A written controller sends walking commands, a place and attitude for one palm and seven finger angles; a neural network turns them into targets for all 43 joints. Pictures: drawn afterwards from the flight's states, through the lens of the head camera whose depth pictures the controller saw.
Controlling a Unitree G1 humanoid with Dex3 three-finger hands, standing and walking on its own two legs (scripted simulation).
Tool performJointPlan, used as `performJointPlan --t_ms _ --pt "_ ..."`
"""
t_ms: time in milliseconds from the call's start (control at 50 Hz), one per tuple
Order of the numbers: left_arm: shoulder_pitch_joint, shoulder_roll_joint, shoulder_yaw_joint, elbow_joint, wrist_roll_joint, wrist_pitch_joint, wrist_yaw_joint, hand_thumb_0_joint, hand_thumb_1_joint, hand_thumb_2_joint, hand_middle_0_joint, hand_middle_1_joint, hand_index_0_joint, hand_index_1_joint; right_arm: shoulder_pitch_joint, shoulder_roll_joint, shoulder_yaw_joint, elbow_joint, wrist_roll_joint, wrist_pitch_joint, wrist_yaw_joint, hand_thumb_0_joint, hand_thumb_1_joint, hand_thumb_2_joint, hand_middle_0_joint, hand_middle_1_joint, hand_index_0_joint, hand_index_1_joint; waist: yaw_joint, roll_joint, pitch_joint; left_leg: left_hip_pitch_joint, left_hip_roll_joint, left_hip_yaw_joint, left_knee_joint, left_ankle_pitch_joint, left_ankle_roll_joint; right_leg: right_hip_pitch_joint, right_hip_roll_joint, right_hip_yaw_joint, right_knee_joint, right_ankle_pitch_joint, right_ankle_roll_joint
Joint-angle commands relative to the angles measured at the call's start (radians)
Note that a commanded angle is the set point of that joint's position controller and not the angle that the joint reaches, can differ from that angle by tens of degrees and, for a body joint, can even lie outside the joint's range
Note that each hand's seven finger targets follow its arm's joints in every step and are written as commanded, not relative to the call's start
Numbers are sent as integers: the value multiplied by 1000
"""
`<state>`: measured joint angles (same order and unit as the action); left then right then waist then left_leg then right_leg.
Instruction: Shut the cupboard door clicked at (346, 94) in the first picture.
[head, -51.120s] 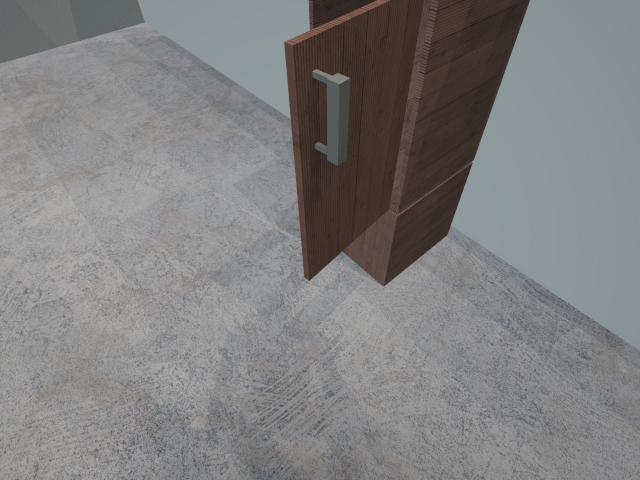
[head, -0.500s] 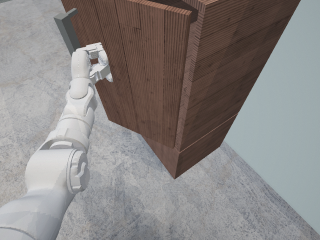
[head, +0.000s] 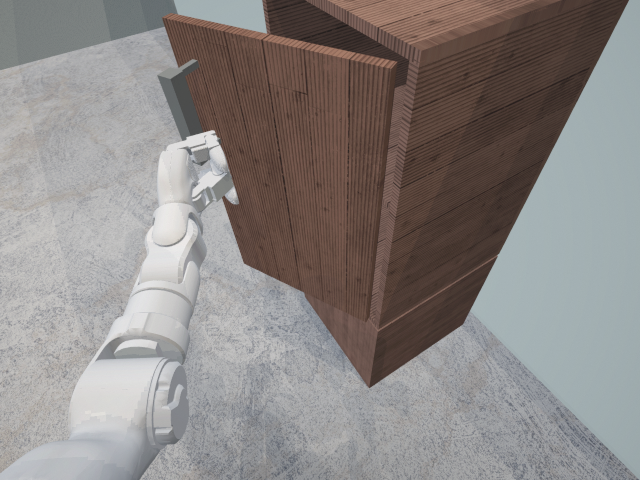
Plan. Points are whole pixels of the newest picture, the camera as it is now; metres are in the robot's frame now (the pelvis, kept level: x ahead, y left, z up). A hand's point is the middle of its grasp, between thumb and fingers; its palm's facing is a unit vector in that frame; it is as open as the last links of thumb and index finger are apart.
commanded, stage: draw the hand back to the body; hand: left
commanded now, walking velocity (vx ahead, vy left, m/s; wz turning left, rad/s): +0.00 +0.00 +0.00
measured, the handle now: (196, 113) +0.63 +0.17 +0.14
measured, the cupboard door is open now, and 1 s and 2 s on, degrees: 28 28 28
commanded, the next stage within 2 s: step back with the hand held close in 1.40 s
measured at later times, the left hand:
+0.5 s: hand (126, 286) +0.29 +0.18 +0.16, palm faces +0.14 -0.98 -0.17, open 3.1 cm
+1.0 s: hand out of the picture +0.19 +0.28 +0.17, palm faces +0.44 -0.81 -0.40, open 5.9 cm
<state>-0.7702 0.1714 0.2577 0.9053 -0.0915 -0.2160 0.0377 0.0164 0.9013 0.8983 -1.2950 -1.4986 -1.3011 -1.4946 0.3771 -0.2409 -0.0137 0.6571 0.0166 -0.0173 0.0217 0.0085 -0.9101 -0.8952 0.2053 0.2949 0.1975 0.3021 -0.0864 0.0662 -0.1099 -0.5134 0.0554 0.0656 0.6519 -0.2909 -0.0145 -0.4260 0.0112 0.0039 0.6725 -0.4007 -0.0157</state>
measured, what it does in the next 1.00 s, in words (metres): stands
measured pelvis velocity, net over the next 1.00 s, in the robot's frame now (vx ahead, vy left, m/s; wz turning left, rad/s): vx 0.00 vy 0.01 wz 0.03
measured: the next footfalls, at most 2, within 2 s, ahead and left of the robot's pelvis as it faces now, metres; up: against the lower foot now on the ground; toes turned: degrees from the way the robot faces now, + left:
none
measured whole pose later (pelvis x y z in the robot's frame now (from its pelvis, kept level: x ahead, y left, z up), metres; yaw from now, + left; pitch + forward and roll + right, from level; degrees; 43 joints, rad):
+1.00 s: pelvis +0.00 +0.01 +0.02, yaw +2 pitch -4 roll +0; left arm 0.43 0.34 0.32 -0.31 -0.08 -0.08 0.08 0.02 0.89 0.90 -0.47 -0.59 -0.47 -0.58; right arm 0.21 -0.23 0.02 0.63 0.02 -0.03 -0.07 0.02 -0.91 -0.90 0.21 0.30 0.20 0.30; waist 0.05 0.08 0.01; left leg -0.14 0.02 0.05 0.41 -0.19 0.00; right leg -0.01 -0.01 -0.02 0.37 -0.28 0.00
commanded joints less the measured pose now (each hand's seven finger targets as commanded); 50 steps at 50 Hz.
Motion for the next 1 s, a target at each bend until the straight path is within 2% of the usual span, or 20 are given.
performJointPlan --t_ms 0,20,40,100,180,220,260,300,320,360,420,500,560,580,660,680,740,820,860,980 --pt "-227 147 -45 -471 -41 -49 -47 0 900 900 -1300 -1500 -1300 -1500 -32 -133 -54 -152 24 -39 -11 0 -900 -900 200 300 200 300 56 -139 -370 300 -67 1 -24 363 57 182 26 -29 -82 695 25" --pt "-208 137 -65 -511 -54 -29 -59 0 900 900 -1300 -1500 -1300 -1500 -49 -132 -55 -149 29 -39 -18 0 -900 -900 200 300 200 300 53 -157 -330 307 -64 0 -32 349 60 183 27 -30 -96 682 27" --pt "-226 135 -75 -591 -69 -17 -68 0 900 900 -1300 -1500 -1300 -1500 -65 -133 -54 -155 35 -43 -24 0 -900 -900 200 300 200 300 50 -133 -336 330 -63 -2 -42 339 60 179 28 -32 -106 657 27" --pt "-208 127 -108 -700 -91 38 -82 0 900 900 -1300 -1500 -1300 -1500 -113 -126 -44 -145 46 -53 -47 0 -900 -900 200 300 200 300 40 -80 -248 366 -61 -10 -62 275 64 125 32 -35 -149 535 27" --pt "-92 146 -105 -799 -89 94 -79 0 900 900 -1300 -1500 -1300 -1500 -173 -116 -31 -149 45 -66 -68 0 -900 -900 200 300 200 300 69 -14 -220 407 -61 -23 -94 235 60 119 27 -42 -168 425 14" --pt "-15 128 -115 -813 -96 129 -84 0 900 900 -1273 -1470 -1273 -1470 -202 -114 -20 -157 48 -72 -71 0 -900 -900 200 300 200 300 81 -39 -197 405 -60 -31 -113 205 54 119 27 -52 -176 372 10" --pt "80 175 -62 -784 -112 170 -92 0 900 900 -1217 -1410 -1217 -1410 -222 -124 -12 -164 50 -69 -76 0 -900 -900 200 300 200 300 98 -108 -155 382 -61 -36 -132 183 54 135 27 -51 -195 342 13" --pt "135 172 -54 -809 -126 213 -109 0 900 900 -1163 -1350 -1163 -1350 -262 -119 -2 -183 56 -63 -79 0 -900 -900 200 300 200 300 108 -129 -131 374 -63 -31 -152 162 51 147 19 -51 -208 322 14" --pt "177 202 -125 -942 -39 142 -58 0 900 900 -1135 -1320 -1135 -1320 -277 -86 6 -206 44 -57 -88 0 -900 -900 200 300 200 300 82 -126 -51 400 -67 -28 -186 169 55 124 -1 -18 -267 320 23" --pt "345 204 -94 -909 -32 130 -25 0 900 900 -1080 -1260 -1080 -1260 -289 -94 9 -206 36 -42 -95 0 -900 -900 200 300 200 300 101 -153 -26 401 -62 -32 -207 151 55 146 -1 -22 -290 282 25" --pt "361 199 -114 -1020 -16 116 -6 0 900 900 -997 -1170 -997 -1170 -307 -82 19 -212 32 -25 -95 0 -900 -900 200 300 200 300 93 -88 -17 449 -53 -38 -247 133 47 177 0 -28 -315 229 16" --pt "385 253 -78 -1171 3 97 22 0 900 900 -887 -1050 -887 -1050 -325 -81 27 -216 20 -32 -100 0 -900 -900 200 300 200 300 97 18 -33 517 -51 -38 -279 146 44 202 5 -27 -353 229 8" --pt "463 280 -53 -1248 12 85 38 0 900 900 -805 -960 -805 -960 -328 -85 26 -206 9 -49 -103 0 -900 -900 200 300 200 300 102 20 -60 556 -48 -43 -289 177 43 231 11 -31 -366 251 6" --pt "503 258 -67 -1287 7 86 41 0 900 900 -777 -930 -777 -930 -328 -78 26 -211 9 -52 -103 0 -900 -900 200 300 200 300 102 67 -65 556 -48 -45 -290 191 41 255 3 -33 -354 265 1" --pt "692 295 6 -1285 11 85 52 0 900 900 -668 -810 -668 -810 -337 -86 23 -200 1 -59 -101 0 -900 -900 200 300 200 300 120 -25 -39 550 -48 -45 -302 206 42 267 11 -41 -378 279 7" --pt "740 266 -9 -1296 6 86 49 0 900 900 -640 -780 -640 -780 -340 -76 23 -204 4 -55 -101 0 -900 -900 200 300 200 300 118 -29 -18 532 -43 -47 -309 197 39 276 4 -44 -367 268 7" --pt "839 285 37 -1302 4 88 46 0 900 900 -558 -690 -558 -690 -346 -83 21 -205 3 -49 -97 0 -900 -900 200 300 200 300 128 -78 29 509 -46 -43 -312 194 40 266 4 -48 -380 273 14" --pt "956 320 107 -1355 2 79 48 0 900 900 -447 -570 -447 -570 -350 -78 13 -207 3 -50 -97 0 -900 -900 200 300 200 300 140 -51 45 497 -46 -36 -306 208 41 276 -4 -46 -378 279 15" --pt "996 376 169 -1391 4 71 54 0 900 900 -393 -510 -393 -510 -351 -82 9 -204 0 -59 -99 0 -900 -900 200 300 200 300 149 -33 44 498 -49 -35 -302 205 42 273 -4 -44 -392 269 17" --pt "1158 399 243 -1493 3 55 71 0 900 900 -228 -330 -228 -330 -334 -73 0 -208 0 -92 -102 0 -900 -900 200 300 200 300 156 23 31 493 -51 -32 -282 250 39 288 -10 -48 -372 316 15"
